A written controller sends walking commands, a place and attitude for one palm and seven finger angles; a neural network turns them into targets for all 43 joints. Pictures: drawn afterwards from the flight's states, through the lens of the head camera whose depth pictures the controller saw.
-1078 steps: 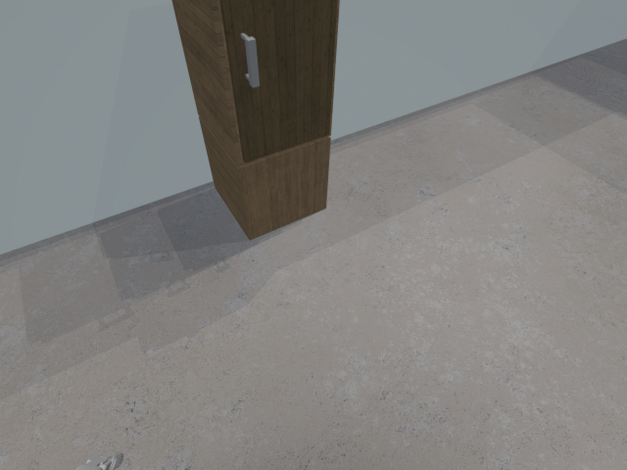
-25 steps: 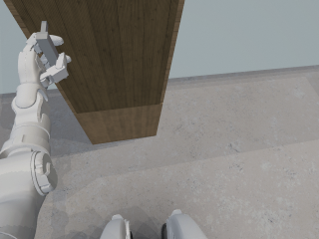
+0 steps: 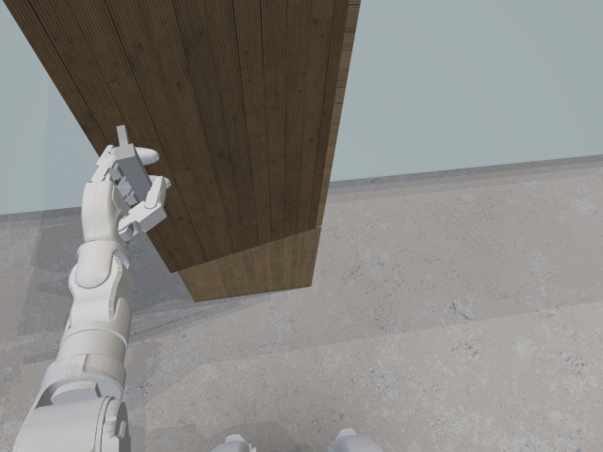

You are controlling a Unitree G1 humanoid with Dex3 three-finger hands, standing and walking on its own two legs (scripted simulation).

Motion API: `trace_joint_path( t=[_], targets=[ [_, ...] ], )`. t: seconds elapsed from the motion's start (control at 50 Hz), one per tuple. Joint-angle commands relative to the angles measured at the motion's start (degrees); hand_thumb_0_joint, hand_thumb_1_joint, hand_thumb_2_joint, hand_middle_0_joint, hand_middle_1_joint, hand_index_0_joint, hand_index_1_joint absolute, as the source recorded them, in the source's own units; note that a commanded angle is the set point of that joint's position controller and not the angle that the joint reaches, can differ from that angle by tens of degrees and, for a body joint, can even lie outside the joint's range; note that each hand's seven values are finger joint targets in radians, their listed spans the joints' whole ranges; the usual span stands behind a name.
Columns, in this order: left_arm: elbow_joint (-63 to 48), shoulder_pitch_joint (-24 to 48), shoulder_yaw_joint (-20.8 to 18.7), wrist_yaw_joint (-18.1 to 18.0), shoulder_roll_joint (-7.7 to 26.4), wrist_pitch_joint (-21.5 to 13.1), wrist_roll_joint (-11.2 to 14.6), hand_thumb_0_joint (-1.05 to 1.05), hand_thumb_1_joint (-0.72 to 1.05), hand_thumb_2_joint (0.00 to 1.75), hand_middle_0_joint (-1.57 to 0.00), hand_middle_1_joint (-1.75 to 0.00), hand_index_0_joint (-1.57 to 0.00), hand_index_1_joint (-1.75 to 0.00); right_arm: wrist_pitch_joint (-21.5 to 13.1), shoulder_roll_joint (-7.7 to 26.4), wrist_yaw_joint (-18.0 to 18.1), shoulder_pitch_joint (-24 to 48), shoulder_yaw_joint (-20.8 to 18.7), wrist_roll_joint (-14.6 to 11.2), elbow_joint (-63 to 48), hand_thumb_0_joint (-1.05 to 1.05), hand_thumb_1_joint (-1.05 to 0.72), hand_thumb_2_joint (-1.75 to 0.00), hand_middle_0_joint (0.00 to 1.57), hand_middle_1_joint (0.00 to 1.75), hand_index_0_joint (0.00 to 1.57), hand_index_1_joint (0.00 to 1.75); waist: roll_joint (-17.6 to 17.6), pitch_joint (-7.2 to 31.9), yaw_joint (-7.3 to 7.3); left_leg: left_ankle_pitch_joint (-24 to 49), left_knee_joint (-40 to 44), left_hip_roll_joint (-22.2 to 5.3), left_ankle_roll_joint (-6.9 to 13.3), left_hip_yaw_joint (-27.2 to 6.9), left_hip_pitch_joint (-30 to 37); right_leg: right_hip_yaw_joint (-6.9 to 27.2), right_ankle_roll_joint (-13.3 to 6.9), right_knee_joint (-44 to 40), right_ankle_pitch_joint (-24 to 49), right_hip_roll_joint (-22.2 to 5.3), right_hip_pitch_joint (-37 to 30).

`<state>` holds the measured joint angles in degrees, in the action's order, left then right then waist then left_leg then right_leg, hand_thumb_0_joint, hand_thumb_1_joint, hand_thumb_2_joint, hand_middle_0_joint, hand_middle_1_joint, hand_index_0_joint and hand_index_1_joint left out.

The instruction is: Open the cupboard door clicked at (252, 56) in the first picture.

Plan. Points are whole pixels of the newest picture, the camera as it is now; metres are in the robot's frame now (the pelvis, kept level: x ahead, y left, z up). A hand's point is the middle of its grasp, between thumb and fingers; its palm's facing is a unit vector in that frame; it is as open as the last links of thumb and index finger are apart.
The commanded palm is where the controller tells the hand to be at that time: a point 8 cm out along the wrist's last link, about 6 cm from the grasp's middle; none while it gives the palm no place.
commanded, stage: pull the door open along its arc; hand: left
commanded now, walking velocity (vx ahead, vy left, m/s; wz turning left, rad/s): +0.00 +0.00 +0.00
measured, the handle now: (139, 173) +0.48 +0.21 +0.06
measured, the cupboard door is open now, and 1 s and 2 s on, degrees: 12 37 41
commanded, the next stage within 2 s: open thumb and fingers to let go in 1.22 s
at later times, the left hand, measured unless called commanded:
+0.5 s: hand (228, 260) +0.34 +0.08 +0.07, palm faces +0.54 -0.84 -0.02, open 6.2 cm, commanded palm +0.29 +0.11 +0.06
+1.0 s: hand (229, 262) +0.34 +0.08 +0.07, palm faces +0.51 -0.86 +0.00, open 6.1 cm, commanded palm +0.27 +0.11 +0.06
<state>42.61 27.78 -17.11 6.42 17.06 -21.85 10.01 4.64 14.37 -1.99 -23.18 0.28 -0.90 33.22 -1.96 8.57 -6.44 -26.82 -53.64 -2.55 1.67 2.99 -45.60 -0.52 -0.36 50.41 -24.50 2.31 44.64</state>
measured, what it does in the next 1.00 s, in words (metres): stands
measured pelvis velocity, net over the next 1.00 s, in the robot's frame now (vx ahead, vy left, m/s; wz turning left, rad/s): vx -0.02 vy -0.04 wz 0.09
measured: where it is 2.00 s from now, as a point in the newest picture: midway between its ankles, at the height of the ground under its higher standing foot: outside the picture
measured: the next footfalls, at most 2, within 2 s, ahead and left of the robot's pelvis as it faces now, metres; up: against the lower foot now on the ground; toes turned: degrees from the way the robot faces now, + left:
none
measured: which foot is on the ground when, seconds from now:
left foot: down 0.00-1.00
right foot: down 0.00-1.00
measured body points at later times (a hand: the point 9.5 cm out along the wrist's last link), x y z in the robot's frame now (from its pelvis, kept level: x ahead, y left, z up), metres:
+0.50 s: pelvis +0.00 -0.04 +0.00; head +0.04 -0.05 +0.45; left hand +0.31 +0.12 +0.07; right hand +0.21 -0.22 -0.10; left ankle -0.02 +0.10 -0.69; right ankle -0.01 -0.12 -0.69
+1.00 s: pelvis -0.02 -0.04 +0.00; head +0.03 -0.06 +0.45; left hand +0.31 +0.12 +0.07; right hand +0.12 -0.28 -0.12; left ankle -0.02 +0.10 -0.69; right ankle -0.01 -0.12 -0.69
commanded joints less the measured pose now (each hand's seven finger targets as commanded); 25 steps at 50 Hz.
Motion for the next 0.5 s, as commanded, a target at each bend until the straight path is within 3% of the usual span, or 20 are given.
trace_joint_path(
  t=[0.0, 0.02, 0.08, 0.12, 0.16, 0.18, 0.22, 0.26, 0.3, 0.32, 0.38, 0.42, 0.48],
  targets=[
    [-25.36, -4.53, -1.32, -11.85, -0.46, -1.85, 3.54, 0.00, 0.90, 0.90, -0.40, -1.35, -0.40, -1.35, -3.76, 6.00, -0.46, 1.66, -3.24, 0.60, -8.06, 0.00, -0.90, -0.90, 0.20, 0.30, 0.20, 0.30, -1.76, 19.79, 7.97, 33.54, 6.63, 1.63, -1.55, -1.83, 14.48, -3.15, -0.76, -3.00, 30.01, 0.63, -18.19],
    [-28.08, -8.54, -1.26, -15.46, -0.99, -1.51, 2.27, 0.00, 0.90, 0.90, -0.40, -1.35, -0.40, -1.35, -4.24, 5.88, -0.78, 2.01, -3.34, 1.05, -8.12, 0.00, -0.90, -0.90, 0.20, 0.30, 0.20, 0.30, 1.03, 19.21, 8.33, 34.13, 6.49, 1.45, -1.50, -2.18, 14.24, -3.49, -0.83, -2.75, 30.15, 0.59, -18.60],
    [-38.10, -19.67, 2.65, -23.97, -5.46, -0.40, -2.39, 0.00, 0.90, 0.90, -0.40, -1.35, -0.40, -1.35, -4.22, 4.74, -1.75, 4.55, -3.29, 2.19, -9.40, 0.00, -0.90, -0.90, 0.20, 0.30, 0.20, 0.30, -0.05, 19.70, 9.47, 37.03, 6.77, 1.44, -1.97, -1.69, 15.68, -3.16, -1.18, -1.92, 33.11, -0.22, -21.45],
    [-42.50, -22.47, 4.59, -28.96, -7.06, 0.36, -5.31, 0.00, 0.90, 0.90, -0.40, -1.35, -0.40, -1.35, -3.87, 4.29, -1.75, 6.03, -3.30, 2.95, -9.98, 0.00, -0.90, -0.90, 0.20, 0.30, 0.20, 0.30, 2.87, 18.84, 9.33, 35.22, 6.60, 1.40, -2.00, -2.08, 14.94, -2.87, -1.42, -1.73, 33.30, -0.42, -22.84],
    [-44.58, -25.63, 8.16, -33.24, -11.10, 1.78, -7.78, 0.00, 0.90, 0.90, -0.40, -1.35, -0.40, -1.35, -3.33, 3.27, -1.48, 8.14, -3.07, 3.39, -10.54, 0.00, -0.90, -0.90, 0.20, 0.30, 0.20, 0.30, 3.26, 17.17, 9.14, 32.21, 6.70, 1.66, -2.10, -1.90, 14.44, -2.66, -1.43, -1.96, 32.89, -0.87, -23.23],
    [-44.81, -23.82, 10.61, -35.24, -13.18, 2.60, -9.11, 0.00, 0.90, 0.90, -0.40, -1.35, -0.40, -1.35, -3.08, 3.02, -1.19, 9.29, -2.83, 3.63, -10.59, 0.00, -0.90, -0.90, 0.20, 0.30, 0.20, 0.30, 3.28, 15.03, 8.35, 29.67, 6.75, 1.83, -2.16, -2.05, 13.90, -2.58, -1.41, -2.31, 31.28, -1.09, -21.98],
    [-44.84, -18.75, 12.81, -39.45, -14.41, 3.64, -12.14, 0.00, 0.90, 0.90, -0.40, -1.35, -0.40, -1.35, -2.74, 2.54, -0.23, 10.37, -2.69, 4.44, -10.06, 0.00, -0.90, -0.90, 0.20, 0.30, 0.20, 0.30, 5.22, 14.31, 7.01, 25.71, 5.96, 2.17, -1.84, -2.45, 13.07, -1.83, -1.16, -2.96, 28.67, -1.37, -20.79],
    [-42.80, -14.96, 16.63, -42.81, -18.80, 4.95, -15.03, 0.00, 0.90, 0.90, -0.40, -1.35, -0.40, -1.35, -2.74, 1.49, 0.43, 11.73, -2.35, 5.18, -9.23, 0.00, -0.90, -0.90, 0.20, 0.30, 0.20, 0.30, 4.13, 14.07, 6.40, 24.72, 5.19, 2.43, -1.88, -2.56, 13.04, -1.82, -1.14, -2.81, 27.83, -1.82, -19.12],
    [-41.43, -9.65, 19.87, -44.50, -21.59, 6.05, -17.30, 0.00, 0.90, 0.90, -0.40, -1.35, -0.40, -1.35, -2.71, 1.17, 0.95, 12.62, -2.28, 5.72, -8.08, 0.00, -0.90, -0.90, 0.20, 0.30, 0.20, 0.30, 3.26, 14.37, 5.17, 23.93, 4.40, 2.47, -1.91, -2.79, 13.48, -1.94, -1.11, -2.80, 26.57, -2.07, -17.07],
    [-40.61, -7.13, 22.05, -44.59, -22.86, 6.29, -18.40, 0.00, 0.90, 0.90, -0.40, -1.35, -0.40, -1.35, -2.74, 1.10, 1.30, 12.38, -2.39, 5.85, -7.51, 0.00, -0.90, -0.90, 0.20, 0.30, 0.20, 0.30, 4.60, 13.46, 3.77, 23.34, 4.16, 2.36, -1.70, -3.07, 13.77, -1.80, -1.03, -3.47, 25.85, -2.10, -16.15],
    [-37.12, -3.51, 26.13, -44.27, -26.99, 7.02, -19.06, 0.00, 0.90, 0.90, -0.40, -1.35, -0.40, -1.35, -3.05, 0.98, 1.73, 13.78, -2.61, 6.06, -6.42, 0.00, -0.90, -0.90, 0.20, 0.30, 0.20, 0.30, 3.50, 14.20, 3.26, 20.99, 3.83, 2.71, -1.56, -3.08, 14.63, -1.49, -0.94, -4.18, 24.80, -2.59, -15.11],
    [-36.12, -2.30, 26.06, -43.48, -26.80, 6.96, -17.93, 0.00, 0.90, 0.90, -0.40, -1.35, -0.40, -1.35, -3.19, 1.14, 2.10, 13.75, -2.78, 5.94, -6.15, 0.00, -0.90, -0.90, 0.20, 0.30, 0.20, 0.30, 6.33, 15.82, 2.85, 20.58, 3.74, 2.77, -1.41, -3.33, 14.51, -0.88, -0.46, -4.87, 26.29, -2.92, -16.58],
    [-34.71, -0.81, 24.82, -42.48, -25.15, 6.18, -17.26, 0.00, 0.90, 0.90, -0.40, -1.35, -0.40, -1.35, -3.25, 1.07, 2.51, 13.98, -2.65, 5.82, -5.57, 0.00, -0.90, -0.90, 0.20, 0.30, 0.20, 0.30, 5.53, 15.60, 3.31, 18.58, 4.06, 3.20, -1.38, -3.27, 13.45, 0.44, 0.09, -5.74, 27.17, -3.91, -17.79]
  ],
)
